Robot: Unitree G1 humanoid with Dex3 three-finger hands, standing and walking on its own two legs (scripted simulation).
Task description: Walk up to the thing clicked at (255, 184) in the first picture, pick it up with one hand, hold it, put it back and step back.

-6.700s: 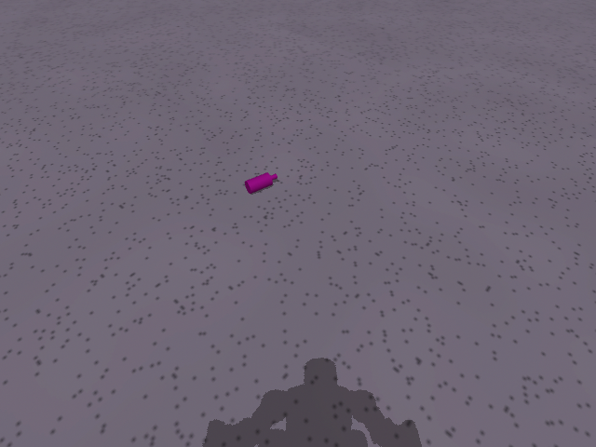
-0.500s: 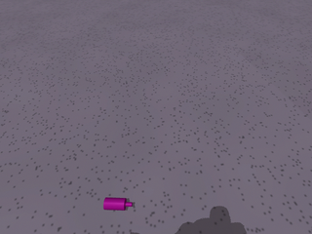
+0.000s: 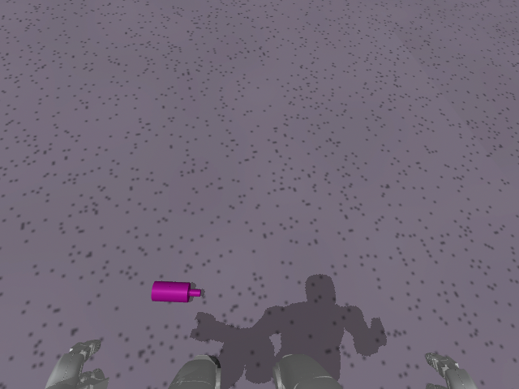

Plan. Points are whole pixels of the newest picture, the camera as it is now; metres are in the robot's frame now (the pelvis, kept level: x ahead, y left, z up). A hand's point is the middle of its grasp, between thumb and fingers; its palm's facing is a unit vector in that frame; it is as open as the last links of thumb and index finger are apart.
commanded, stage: walk up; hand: left
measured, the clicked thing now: (177, 292) +0.43 +0.25 -0.72
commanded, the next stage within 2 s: none
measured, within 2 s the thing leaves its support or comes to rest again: neither
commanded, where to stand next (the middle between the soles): -0.01 +0.01 m, yaw +1 degrees
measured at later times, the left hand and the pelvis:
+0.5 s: hand out of the picture -0.04 +0.28 -0.12, palm faces +0.08 -0.89 -0.44, open 7.4 cm; pelvis -0.07 -0.01 +0.01, yaw +3 degrees
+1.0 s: hand out of the picture +0.05 +0.25 -0.15, palm faces +0.01 -0.93 -0.36, open 7.4 cm; pelvis -0.02 -0.01 -0.01, yaw +2 degrees
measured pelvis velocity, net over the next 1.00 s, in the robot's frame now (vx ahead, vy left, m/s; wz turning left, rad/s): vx -0.02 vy -0.01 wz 0.03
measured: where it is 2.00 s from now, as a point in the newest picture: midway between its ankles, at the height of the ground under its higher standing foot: outside the picture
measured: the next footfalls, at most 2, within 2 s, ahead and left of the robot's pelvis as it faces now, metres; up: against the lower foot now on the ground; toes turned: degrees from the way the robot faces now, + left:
right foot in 0.16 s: -0.04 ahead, -0.15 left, +0.00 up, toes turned +1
left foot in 0.54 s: -0.01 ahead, +0.12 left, +0.00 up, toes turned +3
